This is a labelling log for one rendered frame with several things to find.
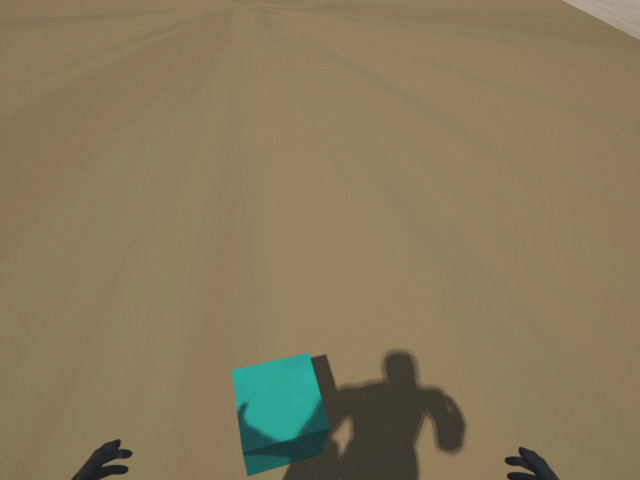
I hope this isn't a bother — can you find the robot right hand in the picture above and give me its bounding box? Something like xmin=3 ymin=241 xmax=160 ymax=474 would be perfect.
xmin=505 ymin=447 xmax=559 ymax=480

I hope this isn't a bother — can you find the robot left hand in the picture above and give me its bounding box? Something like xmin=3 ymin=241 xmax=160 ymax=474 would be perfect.
xmin=71 ymin=439 xmax=132 ymax=480

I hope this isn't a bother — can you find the carton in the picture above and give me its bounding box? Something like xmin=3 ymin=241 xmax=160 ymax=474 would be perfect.
xmin=231 ymin=353 xmax=330 ymax=476

